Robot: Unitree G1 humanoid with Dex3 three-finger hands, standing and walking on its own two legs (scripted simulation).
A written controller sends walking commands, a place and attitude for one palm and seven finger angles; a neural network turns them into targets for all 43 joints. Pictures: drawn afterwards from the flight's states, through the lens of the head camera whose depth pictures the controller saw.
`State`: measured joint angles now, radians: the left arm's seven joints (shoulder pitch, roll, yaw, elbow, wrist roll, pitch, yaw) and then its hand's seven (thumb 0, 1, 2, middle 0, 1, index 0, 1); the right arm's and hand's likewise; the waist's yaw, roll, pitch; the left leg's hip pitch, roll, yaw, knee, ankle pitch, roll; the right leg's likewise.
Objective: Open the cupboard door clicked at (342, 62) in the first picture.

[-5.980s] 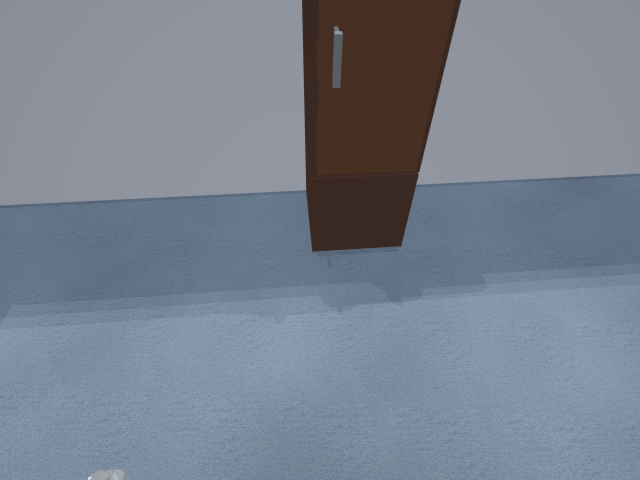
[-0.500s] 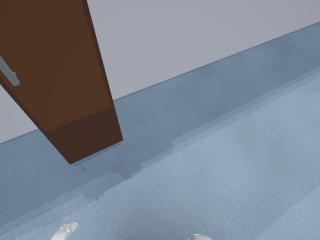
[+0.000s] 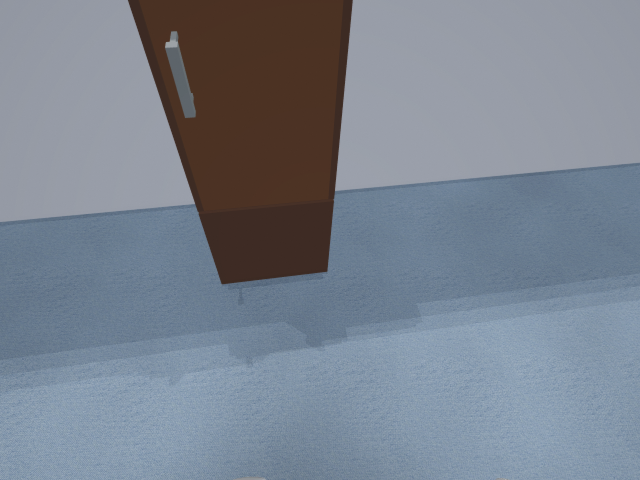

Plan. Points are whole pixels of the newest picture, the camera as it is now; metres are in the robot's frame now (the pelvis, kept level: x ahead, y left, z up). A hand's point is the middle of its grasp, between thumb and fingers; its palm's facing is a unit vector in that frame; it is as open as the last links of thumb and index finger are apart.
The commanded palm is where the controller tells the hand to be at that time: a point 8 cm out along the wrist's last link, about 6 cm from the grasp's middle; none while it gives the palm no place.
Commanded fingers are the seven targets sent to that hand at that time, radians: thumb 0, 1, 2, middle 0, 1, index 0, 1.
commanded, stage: turn to face it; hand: left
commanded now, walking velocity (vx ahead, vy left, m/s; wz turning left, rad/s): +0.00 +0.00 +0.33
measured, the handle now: (182, 76) +0.74 +0.32 +0.07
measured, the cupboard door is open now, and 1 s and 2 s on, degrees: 0 0 0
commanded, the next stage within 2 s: take the last steps up to it in 0.34 s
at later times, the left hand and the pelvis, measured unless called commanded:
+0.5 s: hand out of the picture +0.07 +0.21 -0.14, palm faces +0.15 -0.96 -0.25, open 7.4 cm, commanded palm none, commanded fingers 0.00 0.90 0.90 -0.20 -0.30 -0.20 -0.30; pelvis +0.00 +0.00 +0.01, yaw +8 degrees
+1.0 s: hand out of the picture -0.08 +0.14 -0.16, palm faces +0.34 -0.93 -0.12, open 7.4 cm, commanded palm none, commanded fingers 0.00 0.90 0.90 -0.20 -0.30 -0.20 -0.30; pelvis +0.08 +0.03 +0.01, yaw +12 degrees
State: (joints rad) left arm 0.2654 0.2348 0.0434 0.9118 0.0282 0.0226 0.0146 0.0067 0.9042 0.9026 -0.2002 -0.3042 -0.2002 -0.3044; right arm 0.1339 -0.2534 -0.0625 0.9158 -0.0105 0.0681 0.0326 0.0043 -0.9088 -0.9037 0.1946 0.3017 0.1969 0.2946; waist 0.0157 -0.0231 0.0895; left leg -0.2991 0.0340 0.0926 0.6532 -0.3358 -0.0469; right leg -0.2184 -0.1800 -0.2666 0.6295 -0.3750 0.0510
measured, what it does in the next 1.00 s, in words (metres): steps on the spot: right foot, then left foot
